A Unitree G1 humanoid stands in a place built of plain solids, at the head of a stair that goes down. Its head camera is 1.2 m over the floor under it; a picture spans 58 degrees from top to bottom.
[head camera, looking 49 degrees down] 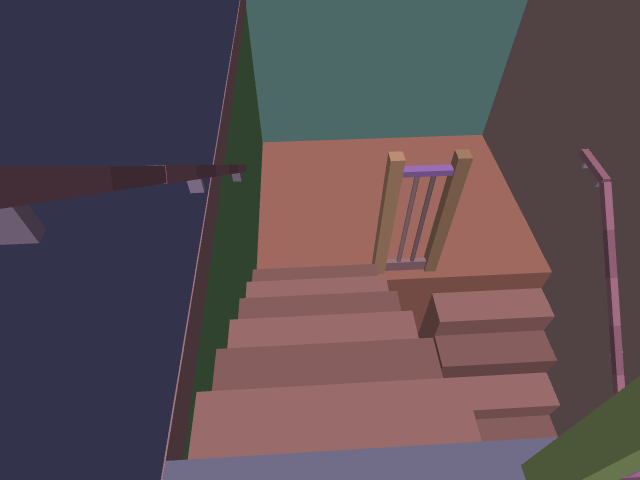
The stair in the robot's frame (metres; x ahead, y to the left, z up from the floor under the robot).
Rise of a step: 0.21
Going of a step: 0.26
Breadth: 0.90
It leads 3 degrees to the left of straight ahead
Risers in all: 7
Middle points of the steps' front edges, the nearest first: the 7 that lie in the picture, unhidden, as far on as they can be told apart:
0.32 -0.05 0.00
0.59 -0.04 -0.21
0.85 -0.02 -0.43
1.11 -0.01 -0.64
1.38 0.01 -0.85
1.64 0.02 -1.07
1.91 0.04 -1.28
